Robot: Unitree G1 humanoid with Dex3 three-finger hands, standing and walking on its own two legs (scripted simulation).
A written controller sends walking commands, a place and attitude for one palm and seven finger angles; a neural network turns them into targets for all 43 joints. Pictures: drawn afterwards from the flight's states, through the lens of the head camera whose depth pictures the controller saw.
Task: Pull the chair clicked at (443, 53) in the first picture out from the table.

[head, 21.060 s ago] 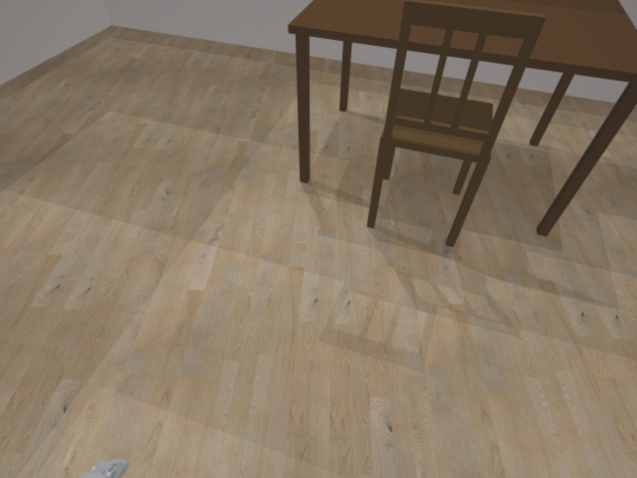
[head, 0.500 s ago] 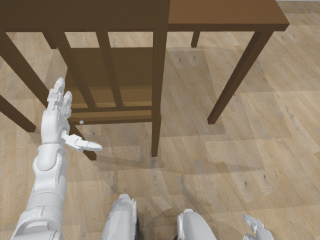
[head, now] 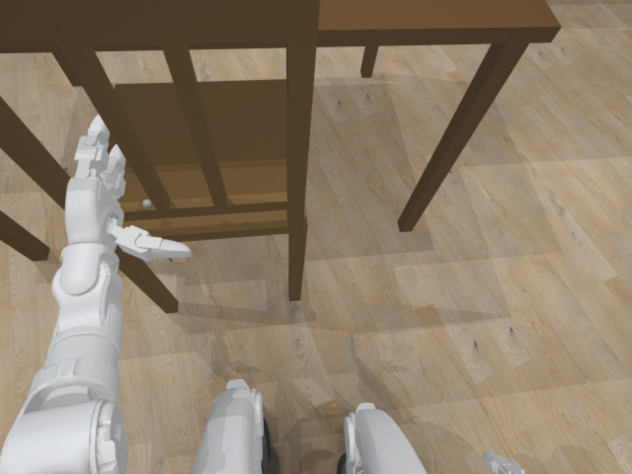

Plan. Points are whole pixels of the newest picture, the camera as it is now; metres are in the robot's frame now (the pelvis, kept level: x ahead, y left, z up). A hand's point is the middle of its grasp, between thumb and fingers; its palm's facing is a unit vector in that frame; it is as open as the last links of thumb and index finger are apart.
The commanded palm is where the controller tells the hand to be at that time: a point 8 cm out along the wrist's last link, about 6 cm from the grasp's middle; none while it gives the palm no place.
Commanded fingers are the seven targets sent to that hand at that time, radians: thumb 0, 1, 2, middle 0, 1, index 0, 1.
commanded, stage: push the fingers through the gap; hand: left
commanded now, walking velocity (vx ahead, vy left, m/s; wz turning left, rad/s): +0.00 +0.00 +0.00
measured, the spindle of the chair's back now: (129, 143) +0.51 +0.24 +0.05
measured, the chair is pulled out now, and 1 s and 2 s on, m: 0.00 0.00 0.00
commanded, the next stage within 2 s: hook a spindle and tug to test in 0.94 s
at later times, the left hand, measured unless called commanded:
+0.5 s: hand (150, 170) +0.48 +0.21 +0.03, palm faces +0.13 -0.99 -0.02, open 17.0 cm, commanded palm +0.46 +0.25 +0.03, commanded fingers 0.00 -0.50 0.30 -0.06 -0.08 -0.06 -0.08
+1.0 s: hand (154, 166) +0.49 +0.21 +0.03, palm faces +0.13 -0.99 -0.03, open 17.0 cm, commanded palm +0.46 +0.24 +0.03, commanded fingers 0.00 -0.50 0.30 -0.06 -0.08 -0.06 -0.08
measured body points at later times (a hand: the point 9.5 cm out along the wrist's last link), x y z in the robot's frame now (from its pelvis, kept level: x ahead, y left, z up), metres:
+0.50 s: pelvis +0.00 +0.00 -0.01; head +0.14 +0.03 +0.42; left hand +0.47 +0.26 +0.04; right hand +0.04 -0.27 -0.13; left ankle +0.08 +0.11 -0.61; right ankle -0.01 -0.13 -0.61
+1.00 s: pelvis +0.00 +0.00 -0.01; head +0.15 +0.03 +0.42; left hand +0.48 +0.26 +0.04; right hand +0.03 -0.27 -0.12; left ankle +0.08 +0.11 -0.61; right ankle -0.01 -0.13 -0.61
